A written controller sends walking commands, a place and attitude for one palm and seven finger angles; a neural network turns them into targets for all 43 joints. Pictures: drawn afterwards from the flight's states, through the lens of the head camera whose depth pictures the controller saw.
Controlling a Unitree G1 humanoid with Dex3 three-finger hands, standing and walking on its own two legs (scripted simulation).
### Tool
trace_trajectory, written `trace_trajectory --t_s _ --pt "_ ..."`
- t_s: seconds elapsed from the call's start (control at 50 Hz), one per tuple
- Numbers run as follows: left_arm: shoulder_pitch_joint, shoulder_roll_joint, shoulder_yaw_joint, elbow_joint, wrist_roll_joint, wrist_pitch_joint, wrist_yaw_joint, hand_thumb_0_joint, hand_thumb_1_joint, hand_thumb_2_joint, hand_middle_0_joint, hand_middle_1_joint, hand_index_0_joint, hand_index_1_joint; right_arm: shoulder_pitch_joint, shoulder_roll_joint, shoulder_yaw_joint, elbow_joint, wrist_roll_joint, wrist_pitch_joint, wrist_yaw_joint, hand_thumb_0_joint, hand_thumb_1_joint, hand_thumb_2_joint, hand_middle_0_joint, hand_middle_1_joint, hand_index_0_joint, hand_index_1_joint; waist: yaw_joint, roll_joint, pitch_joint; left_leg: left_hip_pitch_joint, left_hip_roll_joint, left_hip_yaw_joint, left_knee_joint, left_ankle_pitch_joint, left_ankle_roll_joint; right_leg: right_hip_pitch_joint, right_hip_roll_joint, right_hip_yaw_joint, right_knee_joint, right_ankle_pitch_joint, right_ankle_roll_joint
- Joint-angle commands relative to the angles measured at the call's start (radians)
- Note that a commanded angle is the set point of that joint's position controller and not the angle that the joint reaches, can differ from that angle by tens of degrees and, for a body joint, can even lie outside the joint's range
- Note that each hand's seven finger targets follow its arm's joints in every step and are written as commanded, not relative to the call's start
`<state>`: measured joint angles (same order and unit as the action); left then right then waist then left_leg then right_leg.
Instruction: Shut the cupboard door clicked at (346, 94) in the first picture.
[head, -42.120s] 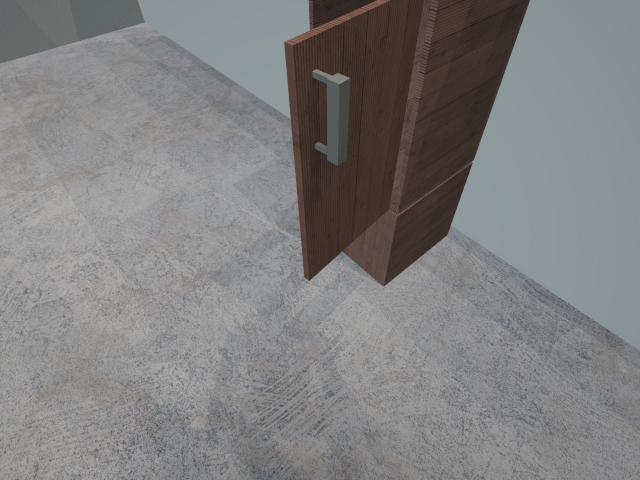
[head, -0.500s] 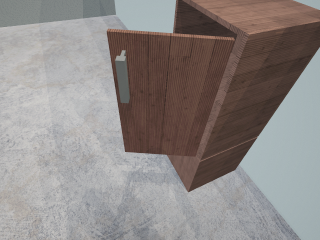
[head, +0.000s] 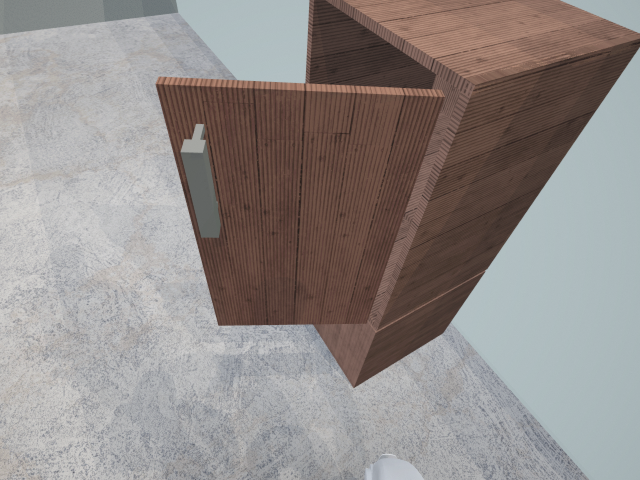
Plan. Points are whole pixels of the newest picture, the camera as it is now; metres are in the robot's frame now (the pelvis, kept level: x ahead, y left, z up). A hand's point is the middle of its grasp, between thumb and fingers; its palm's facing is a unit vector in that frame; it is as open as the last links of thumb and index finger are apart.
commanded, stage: come to a stop and stand still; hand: left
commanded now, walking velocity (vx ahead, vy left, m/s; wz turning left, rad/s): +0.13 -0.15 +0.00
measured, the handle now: (205, 182) +0.47 +0.17 +0.11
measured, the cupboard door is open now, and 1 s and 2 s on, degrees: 62 62 62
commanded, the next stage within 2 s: look again from close up in 1.60 s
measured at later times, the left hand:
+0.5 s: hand out of the picture +0.13 +0.17 -0.20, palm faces +0.09 -0.97 -0.22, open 7.2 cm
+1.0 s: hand out of the picture +0.01 +0.17 -0.19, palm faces +0.04 -0.99 -0.15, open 7.4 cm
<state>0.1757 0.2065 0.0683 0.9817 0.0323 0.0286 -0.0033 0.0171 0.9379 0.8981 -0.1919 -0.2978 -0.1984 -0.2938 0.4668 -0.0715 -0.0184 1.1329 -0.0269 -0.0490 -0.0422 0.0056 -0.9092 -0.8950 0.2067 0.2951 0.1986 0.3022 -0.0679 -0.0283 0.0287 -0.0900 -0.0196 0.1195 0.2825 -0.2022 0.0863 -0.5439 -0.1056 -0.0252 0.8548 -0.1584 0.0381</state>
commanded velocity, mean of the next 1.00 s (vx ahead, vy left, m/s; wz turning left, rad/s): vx -0.03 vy -0.02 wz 0.00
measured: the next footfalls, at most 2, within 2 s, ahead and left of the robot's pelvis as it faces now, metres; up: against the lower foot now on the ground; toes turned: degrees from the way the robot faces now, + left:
right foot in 0.20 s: +0.15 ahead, -0.18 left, +0.00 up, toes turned -5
left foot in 0.54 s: +0.08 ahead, +0.09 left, +0.00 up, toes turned +6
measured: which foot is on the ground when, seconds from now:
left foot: down 0.00-0.20, up 0.22-0.52, down 0.54-1.00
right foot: up 0.00-0.18, down 0.20-0.54, up 0.56-1.00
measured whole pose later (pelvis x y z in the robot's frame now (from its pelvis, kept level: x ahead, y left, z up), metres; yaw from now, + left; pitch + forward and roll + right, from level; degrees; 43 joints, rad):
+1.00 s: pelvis +0.01 +0.00 +0.00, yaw +1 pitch +0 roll -1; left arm 0.28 0.16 0.04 1.04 0.02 0.07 0.00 0.01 0.91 0.90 -0.19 -0.30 -0.20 -0.29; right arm 0.29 -0.16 -0.03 1.05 -0.03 0.01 -0.05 0.00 -0.92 -0.89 0.21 0.30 0.20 0.30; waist -0.03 -0.02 0.04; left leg -0.24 0.01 0.10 0.39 -0.16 0.06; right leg -0.28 -0.03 -0.01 0.74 -0.43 0.03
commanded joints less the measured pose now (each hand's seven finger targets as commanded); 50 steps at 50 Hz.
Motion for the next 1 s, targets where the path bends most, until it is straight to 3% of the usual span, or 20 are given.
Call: trace_trajectory --t_s 0.0,0.08,0.14,0.16,0.18,0.2,0.22,0.26,0.34,0.46,0.48,0.5,0.52,0.54,0.56,0.6,0.66,0.72,0.82,0.98 --pt "-0.084 -0.018 -0.021 -0.087 -0.007 -0.018 -0.008 0.0 0.9 0.9 -0.2 -0.3 -0.2 -0.3 0.107 -0.177 -0.035 -0.011 -0.009 -0.004 -0.009 0.0 -0.9 -0.9 0.2 0.3 0.2 0.3 -0.008 0.122 0.079 0.054 0.303 -0.245 -0.086 0.238 0.088 -0.103 -0.003 -0.024 -0.098 -0.041 -0.001" --pt "-0.102 -0.03 -0.026 -0.102 -0.011 -0.03 -0.001 0.0 0.9 0.9 -0.2 -0.3 -0.2 -0.3 0.087 -0.186 -0.038 -0.017 -0.014 0.006 -0.006 0.0 -0.9 -0.9 0.2 0.3 0.2 0.3 -0.006 0.163 0.04 0.037 0.278 -0.2 0.01 0.425 0.071 0.061 0.037 -0.067 -0.251 -0.093 -0.019" --pt "0.105 0.015 -0.022 -0.027 -0.017 -0.063 0.023 0.0 0.9 0.9 -0.2 -0.3 -0.2 -0.3 0.061 -0.157 -0.027 -0.016 0.009 0.007 0.004 0.0 -0.9 -0.9 0.2 0.3 0.2 0.3 0.086 0.093 -0.101 -0.082 0.169 -0.127 0.216 0.399 -0.032 0.495 0.036 -0.043 -0.465 0.224 -0.026" --pt "0.167 0.083 -0.011 -0.008 -0.016 -0.074 0.041 0.0 0.9 0.9 -0.2 -0.3 -0.2 -0.3 0.075 -0.113 -0.019 -0.023 0.018 0.008 0.01 0.0 -0.9 -0.9 0.2 0.3 0.2 0.3 0.098 -0.038 -0.172 -0.273 0.12 -0.093 0.326 0.12 -0.083 0.718 -0.138 0.122 -0.408 0.601 -0.075" --pt "0.185 0.129 -0.002 0.003 -0.02 -0.077 0.047 0.0 0.9 0.9 -0.2 -0.3 -0.2 -0.3 0.092 -0.098 -0.022 -0.038 0.026 0.024 0.006 0.0 -0.9 -0.9 0.2 0.3 0.2 0.3 0.08 -0.103 -0.212 -0.303 0.058 -0.052 0.439 -0.349 -0.123 0.729 -0.315 0.215 -0.386 0.918 -0.178" --pt "0.158 0.136 -0.003 -0.01 -0.016 -0.074 0.05 0.0 0.9 0.9 -0.2 -0.3 -0.2 -0.3 0.068 -0.108 -0.034 -0.049 0.028 0.037 -0.002 0.0 -0.9 -0.9 0.2 0.3 0.2 0.3 0.073 -0.046 -0.148 -0.291 0.054 -0.084 0.531 -0.435 -0.116 0.604 -0.341 0.181 -0.402 1.005 -0.235" --pt "0.126 0.126 0.0 -0.02 -0.009 -0.069 0.057 0.0 0.9 0.9 -0.2 -0.3 -0.2 -0.3 0.038 -0.089 -0.037 -0.06 0.024 0.047 -0.004 0.0 -0.9 -0.9 0.2 0.3 0.2 0.3 0.065 -0.017 -0.062 -0.326 0.051 -0.092 0.597 -0.425 -0.116 0.524 -0.328 0.15 -0.408 0.996 -0.244" --pt "0.09 0.117 0.014 -0.02 -0.009 -0.063 0.068 0.0 0.9 0.9 -0.2 -0.3 -0.2 -0.3 -0.011 -0.116 -0.047 -0.072 0.02 0.074 -0.005 0.0 -0.9 -0.9 0.2 0.3 0.2 0.3 0.076 -0.152 -0.081 -0.352 0.067 -0.116 0.734 -0.421 -0.127 0.472 -0.321 0.195 -0.422 0.948 -0.282" --pt "0.014 0.126 0.027 -0.06 -0.004 -0.036 0.073 0.0 0.9 0.9 -0.2 -0.3 -0.2 -0.3 -0.08 -0.127 -0.061 -0.123 0.017 0.105 0.016 0.0 -0.9 -0.9 0.2 0.3 0.2 0.3 0.054 -0.126 -0.07 -0.33 0.065 -0.137 0.808 -0.295 -0.141 0.324 -0.273 0.091 -0.459 0.671 -0.248" --pt "-0.048 0.133 0.033 -0.116 0.007 -0.01 0.054 0.0 0.9 0.9 -0.2 -0.3 -0.2 -0.3 -0.067 -0.132 -0.064 -0.164 0.014 0.082 0.031 0.0 -0.9 -0.9 0.2 0.3 0.2 0.3 0.022 -0.172 -0.119 -0.112 0.037 -0.055 0.382 -0.115 -0.131 0.208 -0.179 0.067 -0.394 0.174 -0.155" --pt "-0.04 0.116 0.028 -0.121 0.0 -0.002 0.048 0.0 0.9 0.9 -0.2 -0.3 -0.2 -0.3 -0.047 -0.147 -0.065 -0.162 0.014 0.074 0.032 0.0 -0.9 -0.9 0.2 0.3 0.2 0.3 0.012 -0.112 -0.109 -0.031 0.032 -0.052 0.249 -0.026 -0.125 0.152 -0.136 0.047 -0.342 0.049 -0.116" --pt "-0.01 0.071 0.016 -0.13 -0.008 0.007 0.044 0.0 0.9 0.9 -0.2 -0.3 -0.2 -0.3 -0.055 -0.209 -0.072 -0.176 0.009 0.061 0.032 0.0 -0.9 -0.9 0.2 0.3 0.2 0.3 0.012 0.105 -0.103 -0.001 0.139 -0.206 0.108 -0.042 -0.09 0.067 -0.043 0.001 -0.203 -0.151 -0.065" --pt "-0.001 0.01 0.003 -0.145 -0.016 0.013 0.04 0.0 0.9 0.9 -0.2 -0.3 -0.2 -0.3 -0.106 -0.297 -0.085 -0.214 -0.003 0.054 0.031 0.0 -0.9 -0.9 0.2 0.3 0.2 0.3 0.014 0.393 -0.038 -0.151 0.346 -0.461 -0.052 0.001 -0.009 0.006 0.079 -0.055 -0.026 -0.415 0.002" --pt "-0.014 0.038 0.004 -0.136 -0.015 0.016 0.04 0.0 0.9 0.9 -0.2 -0.3 -0.2 -0.3 -0.198 -0.304 -0.076 -0.242 -0.012 0.059 0.029 0.0 -0.9 -0.9 0.2 0.3 0.2 0.3 0.029 0.307 -0.002 -0.31 0.385 -0.488 -0.085 -0.085 0.072 0.102 0.054 0.06 0.08 -0.389 -0.014" --pt "0.018 0.037 0.005 -0.117 -0.012 0.02 0.039 0.0 0.9 0.9 -0.2 -0.3 -0.2 -0.3 -0.259 -0.274 -0.063 -0.249 -0.017 0.05 0.019 0.0 -0.9 -0.9 0.2 0.3 0.2 0.3 0.061 0.27 0.017 -0.343 0.358 -0.465 -0.121 -0.149 0.088 0.117 0.045 0.086 0.127 -0.341 -0.016" --pt "0.072 0.05 0.008 -0.061 -0.005 0.011 0.024 0.0 0.9 0.9 -0.2 -0.3 -0.2 -0.3 -0.305 -0.241 -0.045 -0.245 -0.013 0.043 0.011 0.0 -0.9 -0.9 0.2 0.3 0.2 0.3 0.088 0.149 0.013 -0.251 0.276 -0.36 -0.067 -0.13 0.051 0.097 0.063 0.086 0.171 -0.222 -0.015" --pt "0.117 0.048 -0.003 -0.024 -0.008 0.001 0.015 0.0 0.9 0.9 -0.2 -0.3 -0.2 -0.3 -0.259 -0.233 -0.04 -0.225 -0.002 0.038 0.005 0.0 -0.9 -0.9 0.2 0.3 0.2 0.3 0.067 0.097 -0.007 -0.086 0.262 -0.294 -0.065 -0.045 0.041 0.041 0.068 0.066 0.142 -0.174 0.0" --pt "0.094 0.06 -0.003 -0.035 -0.007 0.005 0.014 0.0 0.9 0.9 -0.2 -0.3 -0.2 -0.3 -0.153 -0.238 -0.045 -0.183 -0.002 0.037 -0.007 0.0 -0.9 -0.9 0.2 0.3 0.2 0.3 0.026 0.104 -0.015 0.024 0.318 -0.333 -0.059 0.091 0.062 0.006 0.063 0.076 0.106 -0.214 0.004" --pt "0.116 0.041 -0.006 -0.019 -0.008 0.017 0.012 0.0 0.9 0.9 -0.2 -0.3 -0.2 -0.3 -0.097 -0.248 -0.046 -0.142 0.0 0.036 -0.021 0.0 -0.9 -0.9 0.2 0.3 0.2 0.3 0.016 0.109 -0.051 0.089 0.341 -0.327 -0.032 0.278 0.074 0.038 0.057 0.073 0.052 -0.248 0.005" --pt "0.175 -0.012 -0.02 0.024 -0.017 0.011 0.016 0.0 0.9 0.9 -0.2 -0.3 -0.2 -0.3 -0.142 -0.248 -0.046 -0.1 -0.002 0.05 -0.008 0.0 -0.9 -0.9 0.2 0.3 0.2 0.3 0.054 0.18 -0.039 -0.115 0.275 -0.277 -0.04 0.034 0.037 0.312 0.077 -0.011 -0.275 -0.229 -0.022"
